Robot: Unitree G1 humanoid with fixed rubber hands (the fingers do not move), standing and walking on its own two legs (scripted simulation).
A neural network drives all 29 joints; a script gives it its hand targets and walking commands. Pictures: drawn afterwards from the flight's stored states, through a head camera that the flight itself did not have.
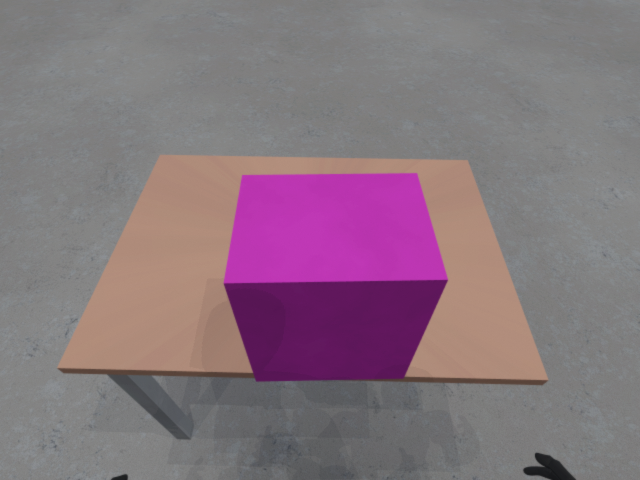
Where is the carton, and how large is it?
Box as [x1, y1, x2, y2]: [224, 173, 447, 381]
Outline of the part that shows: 416,173 242,175 224,278 224,285 256,381 403,378 447,280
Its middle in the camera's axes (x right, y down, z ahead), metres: +0.02 +0.07 +0.59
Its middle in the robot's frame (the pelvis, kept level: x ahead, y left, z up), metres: +0.41 +0.00 -0.02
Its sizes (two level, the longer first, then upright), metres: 0.246 0.182 0.289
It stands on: a table, 0.60 m high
